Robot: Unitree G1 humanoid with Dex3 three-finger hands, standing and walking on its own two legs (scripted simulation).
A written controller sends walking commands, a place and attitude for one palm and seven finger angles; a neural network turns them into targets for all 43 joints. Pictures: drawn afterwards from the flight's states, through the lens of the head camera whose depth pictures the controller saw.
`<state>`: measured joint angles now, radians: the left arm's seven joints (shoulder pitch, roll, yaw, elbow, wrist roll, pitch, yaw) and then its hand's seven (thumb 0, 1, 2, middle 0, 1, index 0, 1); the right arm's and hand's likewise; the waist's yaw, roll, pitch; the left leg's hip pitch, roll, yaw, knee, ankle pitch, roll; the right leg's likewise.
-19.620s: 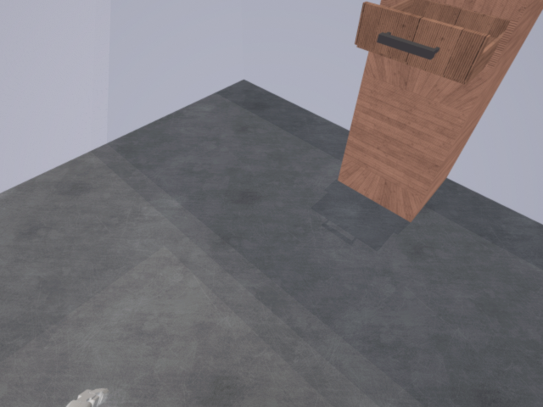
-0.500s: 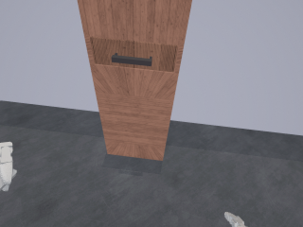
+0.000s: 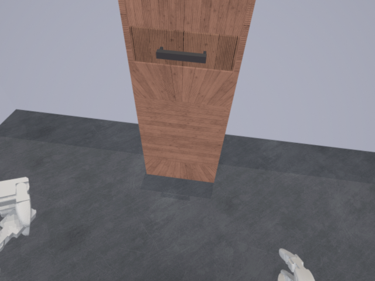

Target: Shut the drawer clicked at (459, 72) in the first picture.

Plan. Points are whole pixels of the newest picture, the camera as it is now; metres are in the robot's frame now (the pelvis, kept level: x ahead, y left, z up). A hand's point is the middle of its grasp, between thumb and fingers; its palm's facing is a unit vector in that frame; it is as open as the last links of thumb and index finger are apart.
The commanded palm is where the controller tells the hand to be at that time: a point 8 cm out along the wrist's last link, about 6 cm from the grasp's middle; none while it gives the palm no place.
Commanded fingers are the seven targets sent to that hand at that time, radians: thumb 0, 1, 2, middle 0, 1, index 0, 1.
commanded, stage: stop stepping back and stand still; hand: left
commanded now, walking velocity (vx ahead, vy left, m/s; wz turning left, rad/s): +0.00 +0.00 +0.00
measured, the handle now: (182, 53) +0.83 +0.08 +0.09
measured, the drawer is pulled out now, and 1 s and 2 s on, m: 0.00 0.00 0.00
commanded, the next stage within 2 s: let the arm hang, fingers relaxed in 0.24 s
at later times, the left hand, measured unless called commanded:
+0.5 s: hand (82, 259) +0.17 +0.24 -0.06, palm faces +0.10 -0.91 -0.41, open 3.1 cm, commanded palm none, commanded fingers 0.00 0.90 0.90 -1.04 -1.21 -1.04 -1.21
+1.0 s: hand out of the picture -0.04 +0.18 -0.16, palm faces +0.08 -0.97 -0.22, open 6.2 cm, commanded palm none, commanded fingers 0.00 0.90 0.90 -0.20 -0.30 -0.20 -0.30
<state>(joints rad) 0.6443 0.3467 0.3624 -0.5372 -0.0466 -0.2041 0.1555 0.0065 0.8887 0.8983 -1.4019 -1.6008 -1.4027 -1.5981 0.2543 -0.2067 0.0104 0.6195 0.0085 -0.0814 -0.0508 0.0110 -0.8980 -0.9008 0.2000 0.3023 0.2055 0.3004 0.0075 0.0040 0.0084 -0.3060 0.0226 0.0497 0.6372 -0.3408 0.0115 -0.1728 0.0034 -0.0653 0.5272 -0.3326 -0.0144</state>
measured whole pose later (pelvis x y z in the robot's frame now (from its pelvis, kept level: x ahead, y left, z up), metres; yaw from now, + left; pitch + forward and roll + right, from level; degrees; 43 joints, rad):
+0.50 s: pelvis +0.01 +0.00 -0.01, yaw +1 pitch +1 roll +0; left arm 0.32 0.27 0.11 0.35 0.03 0.02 0.02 0.00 0.90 0.90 -1.31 -1.52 -1.32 -1.52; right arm 0.16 -0.28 -0.02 0.79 -0.02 -0.03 0.01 0.01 -0.90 -0.90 0.20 0.30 0.20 0.30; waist -0.02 0.08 0.00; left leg -0.35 -0.02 0.03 0.63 -0.30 0.04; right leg -0.32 -0.01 -0.07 0.63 -0.32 -0.02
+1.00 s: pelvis +0.00 +0.00 +0.01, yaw +2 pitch -2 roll +0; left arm 0.32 0.15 0.01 1.14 0.00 0.02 0.03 0.00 0.91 0.90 -0.41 -0.55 -0.41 -0.54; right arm 0.30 -0.14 0.01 1.09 -0.02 0.02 -0.03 0.01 -0.91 -0.90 0.20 0.30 0.20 0.30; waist 0.00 0.04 0.06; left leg -0.20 -0.02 0.02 0.44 -0.19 0.03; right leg -0.17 -0.01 -0.08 0.42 -0.21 -0.02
